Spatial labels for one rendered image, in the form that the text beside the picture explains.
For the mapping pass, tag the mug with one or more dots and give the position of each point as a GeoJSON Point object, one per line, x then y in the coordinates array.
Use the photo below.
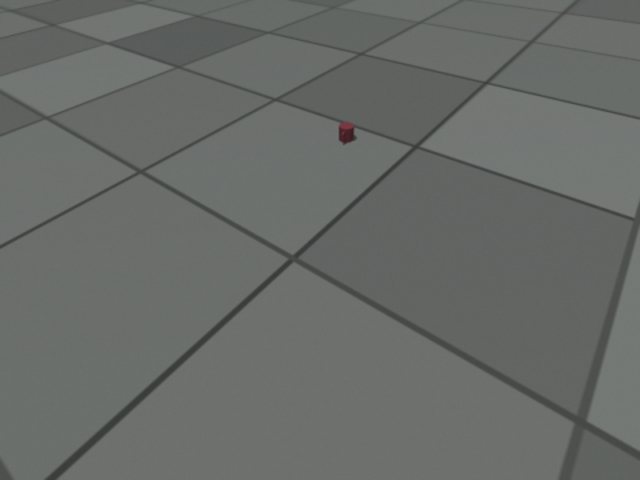
{"type": "Point", "coordinates": [346, 132]}

